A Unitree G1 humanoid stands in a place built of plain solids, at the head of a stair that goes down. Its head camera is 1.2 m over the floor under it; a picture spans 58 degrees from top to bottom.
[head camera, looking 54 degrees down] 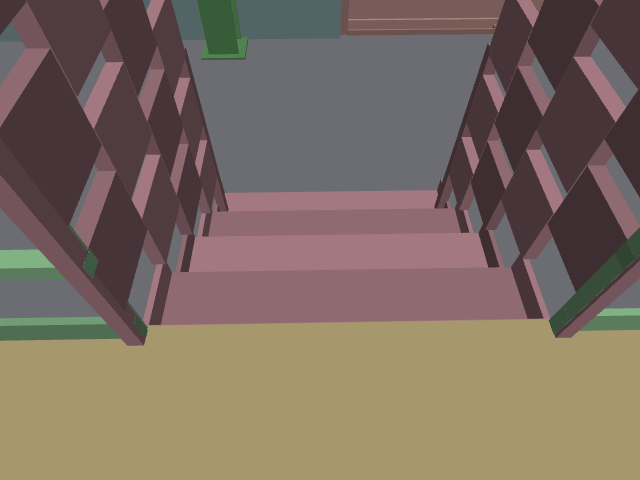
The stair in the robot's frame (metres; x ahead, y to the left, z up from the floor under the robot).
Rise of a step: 0.18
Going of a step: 0.30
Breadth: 1.32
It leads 1 degrees to the left of straight ahead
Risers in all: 5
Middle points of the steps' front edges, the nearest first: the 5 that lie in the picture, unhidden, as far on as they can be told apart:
0.57 -0.09 0.00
0.87 -0.08 -0.18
1.17 -0.08 -0.37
1.47 -0.07 -0.55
1.77 -0.07 -0.74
